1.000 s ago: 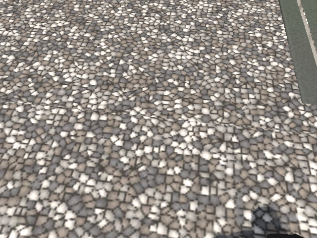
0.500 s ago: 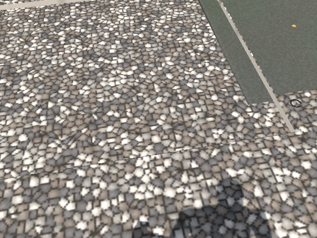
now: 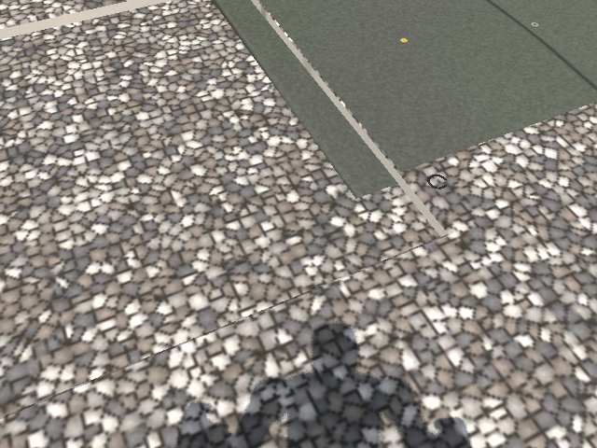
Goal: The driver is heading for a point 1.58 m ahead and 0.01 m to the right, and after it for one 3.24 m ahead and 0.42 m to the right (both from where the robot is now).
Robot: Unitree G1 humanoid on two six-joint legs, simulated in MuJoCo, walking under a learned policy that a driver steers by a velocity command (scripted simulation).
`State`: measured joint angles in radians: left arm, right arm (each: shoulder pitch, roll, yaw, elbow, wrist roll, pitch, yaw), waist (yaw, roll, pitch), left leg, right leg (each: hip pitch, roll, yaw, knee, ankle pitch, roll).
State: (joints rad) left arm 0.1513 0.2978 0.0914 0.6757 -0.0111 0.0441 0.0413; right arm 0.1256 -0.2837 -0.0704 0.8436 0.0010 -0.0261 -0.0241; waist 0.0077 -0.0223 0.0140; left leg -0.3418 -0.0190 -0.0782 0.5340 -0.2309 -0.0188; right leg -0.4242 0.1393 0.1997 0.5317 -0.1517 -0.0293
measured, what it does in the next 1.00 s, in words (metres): walks ahead: right foot, then left foot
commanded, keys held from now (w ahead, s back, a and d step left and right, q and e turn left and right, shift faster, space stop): e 0.14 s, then no key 0.28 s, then w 0.58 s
